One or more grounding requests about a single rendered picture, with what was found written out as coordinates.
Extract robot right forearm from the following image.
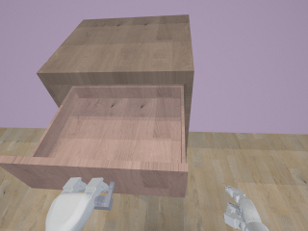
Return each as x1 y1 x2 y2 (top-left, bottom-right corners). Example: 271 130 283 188
244 221 269 231

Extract robot left hand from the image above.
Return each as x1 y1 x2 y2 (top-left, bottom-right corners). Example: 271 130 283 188
45 177 109 231

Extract cabinet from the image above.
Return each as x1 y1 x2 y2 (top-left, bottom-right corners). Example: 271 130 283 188
37 14 194 159

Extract handle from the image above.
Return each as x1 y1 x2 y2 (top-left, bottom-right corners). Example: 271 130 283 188
81 180 116 211

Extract drawer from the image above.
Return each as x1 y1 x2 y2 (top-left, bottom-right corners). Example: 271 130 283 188
0 86 189 198

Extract robot right hand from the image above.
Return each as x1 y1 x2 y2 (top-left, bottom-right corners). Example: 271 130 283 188
223 186 262 231

